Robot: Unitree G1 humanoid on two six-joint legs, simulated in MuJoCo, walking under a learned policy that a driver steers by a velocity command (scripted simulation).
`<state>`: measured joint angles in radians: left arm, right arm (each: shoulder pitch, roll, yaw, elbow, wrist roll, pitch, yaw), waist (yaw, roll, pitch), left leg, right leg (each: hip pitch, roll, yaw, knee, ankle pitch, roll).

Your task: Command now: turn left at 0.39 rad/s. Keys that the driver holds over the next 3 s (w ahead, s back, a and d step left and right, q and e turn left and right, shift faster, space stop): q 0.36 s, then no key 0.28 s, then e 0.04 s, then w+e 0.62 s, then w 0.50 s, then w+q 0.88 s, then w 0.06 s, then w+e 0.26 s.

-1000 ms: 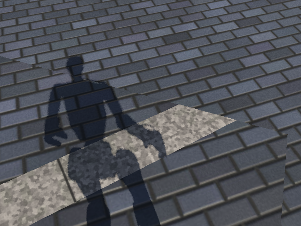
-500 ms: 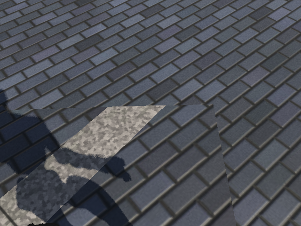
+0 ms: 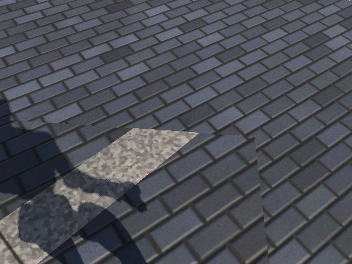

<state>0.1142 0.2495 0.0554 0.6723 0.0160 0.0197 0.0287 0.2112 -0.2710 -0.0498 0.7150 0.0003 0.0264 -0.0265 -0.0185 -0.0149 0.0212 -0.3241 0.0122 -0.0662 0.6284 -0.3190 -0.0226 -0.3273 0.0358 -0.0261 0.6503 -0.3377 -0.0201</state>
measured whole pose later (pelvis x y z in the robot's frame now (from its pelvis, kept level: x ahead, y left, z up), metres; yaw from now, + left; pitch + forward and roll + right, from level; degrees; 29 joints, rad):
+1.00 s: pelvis +0.00 +0.04 +0.02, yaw +10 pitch +2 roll +1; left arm 0.19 0.28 0.06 0.72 -0.03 -0.01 -0.02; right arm 0.27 -0.30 -0.08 0.76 0.02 -0.03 -0.01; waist -0.04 0.02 -0.01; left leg -0.13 0.01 0.13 0.34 -0.24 0.03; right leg -0.36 -0.06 -0.04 0.67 -0.38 -0.04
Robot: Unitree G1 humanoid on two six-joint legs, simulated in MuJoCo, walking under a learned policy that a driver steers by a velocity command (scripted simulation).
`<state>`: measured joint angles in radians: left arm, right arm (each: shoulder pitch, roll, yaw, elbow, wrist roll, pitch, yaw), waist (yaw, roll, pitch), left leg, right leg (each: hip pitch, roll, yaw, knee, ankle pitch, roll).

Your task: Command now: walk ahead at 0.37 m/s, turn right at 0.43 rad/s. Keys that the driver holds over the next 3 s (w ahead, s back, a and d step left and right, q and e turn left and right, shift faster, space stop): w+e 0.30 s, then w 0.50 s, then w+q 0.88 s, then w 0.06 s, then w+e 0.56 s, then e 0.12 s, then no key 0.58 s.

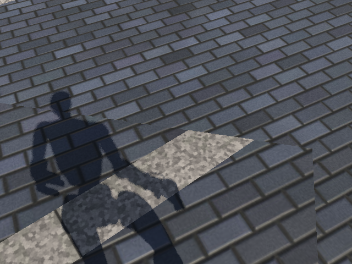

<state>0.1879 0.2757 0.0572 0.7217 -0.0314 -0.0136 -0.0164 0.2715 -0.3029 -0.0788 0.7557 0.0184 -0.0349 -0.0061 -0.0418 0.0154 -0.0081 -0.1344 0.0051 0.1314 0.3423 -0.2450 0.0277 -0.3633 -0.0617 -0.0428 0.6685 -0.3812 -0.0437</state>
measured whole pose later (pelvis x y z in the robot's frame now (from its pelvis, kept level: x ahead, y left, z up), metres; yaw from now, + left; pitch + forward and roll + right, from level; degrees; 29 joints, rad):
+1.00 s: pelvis +0.51 -0.13 -0.01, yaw -13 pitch +3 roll +2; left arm 0.06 0.24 -0.05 0.68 0.07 -0.07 -0.04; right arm 0.43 -0.22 -0.01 0.82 -0.07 -0.11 0.10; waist -0.11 -0.03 -0.03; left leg -0.03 -0.05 -0.03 0.36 -0.38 0.02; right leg -0.53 -0.06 0.02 0.53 -0.02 -0.05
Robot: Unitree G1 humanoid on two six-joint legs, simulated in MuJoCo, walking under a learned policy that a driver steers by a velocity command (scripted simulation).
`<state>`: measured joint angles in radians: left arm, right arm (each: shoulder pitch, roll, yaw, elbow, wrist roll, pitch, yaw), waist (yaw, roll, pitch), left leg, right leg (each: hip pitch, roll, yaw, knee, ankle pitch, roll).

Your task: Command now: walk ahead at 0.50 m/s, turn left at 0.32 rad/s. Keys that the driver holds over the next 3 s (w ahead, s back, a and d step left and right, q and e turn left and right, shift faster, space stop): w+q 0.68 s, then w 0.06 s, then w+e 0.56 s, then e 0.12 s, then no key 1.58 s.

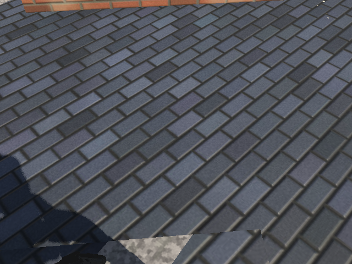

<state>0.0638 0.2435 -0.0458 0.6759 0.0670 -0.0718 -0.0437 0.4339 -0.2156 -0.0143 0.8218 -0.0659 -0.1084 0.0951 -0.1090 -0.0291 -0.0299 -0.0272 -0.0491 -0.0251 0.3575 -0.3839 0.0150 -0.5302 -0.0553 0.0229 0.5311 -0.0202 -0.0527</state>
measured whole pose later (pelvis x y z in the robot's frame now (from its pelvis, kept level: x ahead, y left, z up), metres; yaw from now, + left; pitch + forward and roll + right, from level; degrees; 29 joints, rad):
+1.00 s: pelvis +0.54 +0.14 -0.03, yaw +24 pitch +2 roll +3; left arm 0.12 0.21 -0.03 0.78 0.11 -0.07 -0.06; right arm 0.49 -0.18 0.02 0.93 -0.07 -0.12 0.02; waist -0.11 -0.03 -0.03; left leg -0.19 -0.13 -0.03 0.74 -0.58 0.06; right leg -0.68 -0.11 0.02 0.62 0.40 -0.04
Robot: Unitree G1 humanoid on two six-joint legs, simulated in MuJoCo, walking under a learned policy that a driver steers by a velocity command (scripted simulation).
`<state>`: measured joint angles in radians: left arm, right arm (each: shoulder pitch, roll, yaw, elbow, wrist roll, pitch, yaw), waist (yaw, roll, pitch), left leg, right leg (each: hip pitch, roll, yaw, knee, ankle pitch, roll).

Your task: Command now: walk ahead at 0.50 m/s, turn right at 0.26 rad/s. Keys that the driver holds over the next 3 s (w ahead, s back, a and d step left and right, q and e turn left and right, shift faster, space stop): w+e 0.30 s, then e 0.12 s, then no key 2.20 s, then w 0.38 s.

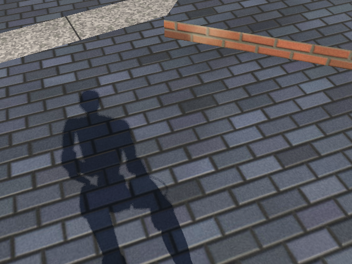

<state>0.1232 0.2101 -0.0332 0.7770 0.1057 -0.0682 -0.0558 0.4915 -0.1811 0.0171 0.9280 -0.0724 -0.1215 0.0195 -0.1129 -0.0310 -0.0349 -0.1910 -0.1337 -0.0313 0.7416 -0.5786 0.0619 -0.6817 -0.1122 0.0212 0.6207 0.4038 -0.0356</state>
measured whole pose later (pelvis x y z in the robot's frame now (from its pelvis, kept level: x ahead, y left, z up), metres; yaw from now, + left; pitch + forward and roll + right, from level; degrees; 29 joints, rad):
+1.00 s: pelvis +0.45 -0.12 -0.10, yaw -21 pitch +0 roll +0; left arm 0.24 0.20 0.04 0.86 0.02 0.00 0.03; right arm 0.20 -0.20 -0.05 0.82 -0.01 -0.01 -0.02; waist -0.01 0.01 0.00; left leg -0.34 -0.02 -0.03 0.52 -0.19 0.00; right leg -0.26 0.00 0.05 0.57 -0.32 0.01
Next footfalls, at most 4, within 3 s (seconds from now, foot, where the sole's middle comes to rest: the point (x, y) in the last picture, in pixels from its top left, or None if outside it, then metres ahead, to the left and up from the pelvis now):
0.16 right None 0.29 -0.17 -0.87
0.54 left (182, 260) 0.58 -0.04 -0.87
0.84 right None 0.43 -0.25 -0.87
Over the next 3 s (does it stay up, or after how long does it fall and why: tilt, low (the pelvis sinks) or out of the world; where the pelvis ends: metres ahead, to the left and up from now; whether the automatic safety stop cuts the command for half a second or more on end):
stays up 0.56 -0.13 -0.10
